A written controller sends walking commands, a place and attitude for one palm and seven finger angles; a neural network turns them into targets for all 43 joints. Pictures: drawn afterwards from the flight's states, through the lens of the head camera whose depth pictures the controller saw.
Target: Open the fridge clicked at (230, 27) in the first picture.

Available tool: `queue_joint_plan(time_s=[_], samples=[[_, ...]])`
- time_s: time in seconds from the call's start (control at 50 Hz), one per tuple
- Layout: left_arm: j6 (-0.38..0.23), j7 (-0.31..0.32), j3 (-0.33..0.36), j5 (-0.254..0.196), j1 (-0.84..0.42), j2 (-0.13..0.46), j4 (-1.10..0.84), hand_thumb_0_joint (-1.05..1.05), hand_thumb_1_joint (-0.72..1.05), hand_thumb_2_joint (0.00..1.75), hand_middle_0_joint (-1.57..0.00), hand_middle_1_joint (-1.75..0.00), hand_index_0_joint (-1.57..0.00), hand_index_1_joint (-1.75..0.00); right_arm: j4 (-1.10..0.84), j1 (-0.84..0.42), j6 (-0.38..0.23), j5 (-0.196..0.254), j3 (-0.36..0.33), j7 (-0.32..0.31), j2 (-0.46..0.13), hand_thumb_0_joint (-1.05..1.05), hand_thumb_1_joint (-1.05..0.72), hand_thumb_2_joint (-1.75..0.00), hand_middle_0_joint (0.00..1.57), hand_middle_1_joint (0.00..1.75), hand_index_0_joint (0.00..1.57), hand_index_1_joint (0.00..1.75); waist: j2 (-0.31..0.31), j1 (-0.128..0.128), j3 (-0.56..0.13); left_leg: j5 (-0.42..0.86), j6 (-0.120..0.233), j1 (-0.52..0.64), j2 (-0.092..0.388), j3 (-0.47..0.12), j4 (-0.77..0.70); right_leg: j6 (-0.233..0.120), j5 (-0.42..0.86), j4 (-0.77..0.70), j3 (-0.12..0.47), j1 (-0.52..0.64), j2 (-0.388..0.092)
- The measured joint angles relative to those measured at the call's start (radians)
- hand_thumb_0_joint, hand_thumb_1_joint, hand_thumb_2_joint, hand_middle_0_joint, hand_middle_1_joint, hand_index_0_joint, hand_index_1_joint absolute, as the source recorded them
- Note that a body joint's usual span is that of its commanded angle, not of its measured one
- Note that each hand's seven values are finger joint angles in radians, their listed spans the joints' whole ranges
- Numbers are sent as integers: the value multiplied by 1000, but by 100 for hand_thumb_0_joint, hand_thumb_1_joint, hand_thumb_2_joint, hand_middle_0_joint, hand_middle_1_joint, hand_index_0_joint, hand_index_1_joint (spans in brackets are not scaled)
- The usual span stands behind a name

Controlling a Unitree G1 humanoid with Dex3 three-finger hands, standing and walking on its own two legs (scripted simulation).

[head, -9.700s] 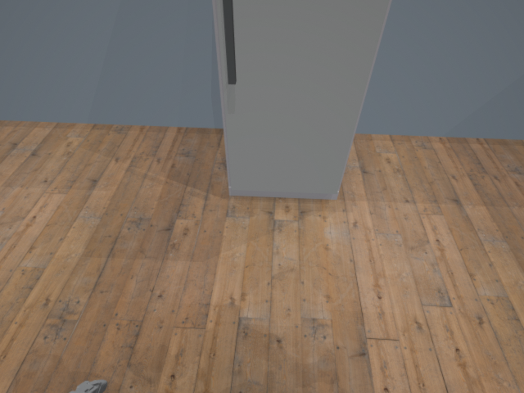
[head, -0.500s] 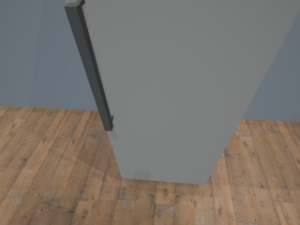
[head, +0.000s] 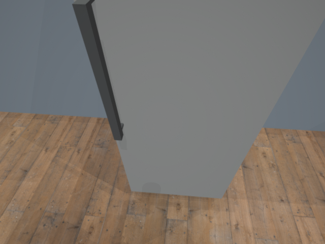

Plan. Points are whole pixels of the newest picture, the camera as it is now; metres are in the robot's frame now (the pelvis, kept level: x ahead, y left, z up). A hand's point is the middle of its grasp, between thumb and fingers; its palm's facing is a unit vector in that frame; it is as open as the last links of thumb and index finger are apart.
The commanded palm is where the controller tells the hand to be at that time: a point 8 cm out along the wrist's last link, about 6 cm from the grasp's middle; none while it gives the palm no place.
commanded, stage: look again from close up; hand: left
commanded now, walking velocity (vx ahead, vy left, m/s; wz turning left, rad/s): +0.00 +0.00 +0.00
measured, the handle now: (108, 84) +0.49 +0.19 +0.14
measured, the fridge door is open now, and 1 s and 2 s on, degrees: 0 0 0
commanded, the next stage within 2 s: raise the hand to about handle height in 1.26 s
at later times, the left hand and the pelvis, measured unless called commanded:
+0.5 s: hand out of the picture +0.00 +0.19 -0.17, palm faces +0.03 -0.98 -0.21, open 7.4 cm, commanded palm none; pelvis +0.00 +0.01 +0.00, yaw +0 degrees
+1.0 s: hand out of the picture +0.00 +0.19 -0.17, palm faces +0.03 -0.98 -0.22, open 7.4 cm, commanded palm none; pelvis -0.01 +0.01 +0.00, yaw +0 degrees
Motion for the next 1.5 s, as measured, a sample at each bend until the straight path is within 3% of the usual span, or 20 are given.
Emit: queue_joint_plan(time_s=[0.72,1.38,1.42,1.46,1.5], samples=[[4,-6,2,2,-31,29,4,1,91,90,-20,-30,-20,-30,0,-46,-5,0,-1,3,-32,0,-91,-90,20,30,20,30,-7,6,3,17,15,13,-18,3,-27,16,10,-15,3,8,-17],[-4,3,-1,4,-26,34,4,1,90,90,-21,-30,-20,-30,2,-55,0,4,-2,7,-35,0,-91,-90,20,30,20,30,-10,10,4,16,10,-8,-5,-7,-4,15,27,-33,-8,10,-6],[72,2,15,-88,74,30,-342,2,90,90,-21,-30,-20,-30,-104,-21,-39,36,11,-14,-48,0,-91,-90,20,30,20,30,-5,14,27,2,16,-11,-6,-1,21,18,19,-3,-3,1,-8],[-1,27,14,-131,122,32,-618,2,89,89,-21,-30,-20,-31,-182,7,-126,47,12,-41,-68,0,-91,-90,20,30,20,30,6,20,21,-3,22,-21,-15,-1,40,20,1,33,-4,-15,-19],[-54,35,25,-179,106,26,-794,2,88,88,-21,-32,-20,-32,-249,5,-174,61,6,-47,-92,1,-91,-90,20,30,20,30,26,2,-5,-12,28,-52,-27,-14,72,27,-16,68,-18,-41,-32]])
